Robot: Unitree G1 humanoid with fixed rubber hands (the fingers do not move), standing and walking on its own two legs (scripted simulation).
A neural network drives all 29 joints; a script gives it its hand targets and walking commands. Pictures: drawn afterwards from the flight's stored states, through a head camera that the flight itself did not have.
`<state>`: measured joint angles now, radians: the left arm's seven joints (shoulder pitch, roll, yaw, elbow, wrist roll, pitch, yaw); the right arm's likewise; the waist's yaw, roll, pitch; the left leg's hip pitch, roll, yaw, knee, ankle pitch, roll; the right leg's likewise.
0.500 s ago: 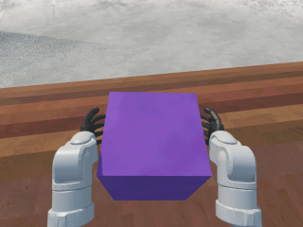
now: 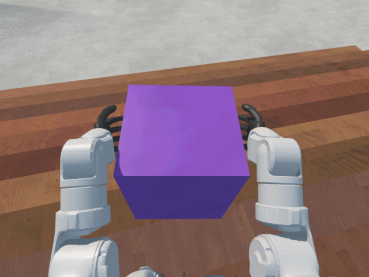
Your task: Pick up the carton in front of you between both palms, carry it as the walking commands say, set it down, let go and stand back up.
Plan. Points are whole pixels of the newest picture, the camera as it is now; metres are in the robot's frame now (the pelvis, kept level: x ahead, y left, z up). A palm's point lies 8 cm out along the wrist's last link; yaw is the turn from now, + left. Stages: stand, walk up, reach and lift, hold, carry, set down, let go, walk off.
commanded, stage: carry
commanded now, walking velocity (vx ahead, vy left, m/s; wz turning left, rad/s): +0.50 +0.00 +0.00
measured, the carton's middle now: (179, 158) +0.36 -0.02 +0.03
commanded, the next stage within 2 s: none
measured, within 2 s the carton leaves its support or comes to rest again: neither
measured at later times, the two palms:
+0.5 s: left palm (129, 73) +0.69 +0.11 +0.00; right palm (221, 67) +0.71 -0.18 +0.00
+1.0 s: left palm (142, 49) +1.04 +0.10 -0.15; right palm (207, 51) +1.02 -0.20 -0.15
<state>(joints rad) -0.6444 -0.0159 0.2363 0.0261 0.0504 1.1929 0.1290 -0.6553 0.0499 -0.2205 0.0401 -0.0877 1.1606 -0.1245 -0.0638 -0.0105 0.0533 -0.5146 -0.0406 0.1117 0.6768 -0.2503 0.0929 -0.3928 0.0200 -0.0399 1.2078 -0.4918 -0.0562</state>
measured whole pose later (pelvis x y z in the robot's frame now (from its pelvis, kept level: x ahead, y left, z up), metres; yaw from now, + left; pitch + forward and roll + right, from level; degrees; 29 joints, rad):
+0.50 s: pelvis +0.35 -0.05 -0.11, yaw +1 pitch +3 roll +0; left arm -0.63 -0.02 0.20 0.13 0.08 1.21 0.12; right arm -0.67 0.00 -0.20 0.18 -0.05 1.19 -0.12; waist 0.04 0.01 -0.03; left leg -0.53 -0.01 -0.04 1.38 -0.48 0.02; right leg -0.45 0.09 -0.09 0.73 -0.33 -0.14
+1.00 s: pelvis +0.69 -0.03 -0.23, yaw +0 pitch +4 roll +0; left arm -0.55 -0.04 0.20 0.04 0.05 1.14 0.13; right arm -0.54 0.03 -0.19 0.04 -0.03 1.11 -0.15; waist -0.07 0.02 0.03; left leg -0.44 -0.11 0.10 0.77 -0.42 0.15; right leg -0.70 -0.01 0.06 1.25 -0.45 -0.02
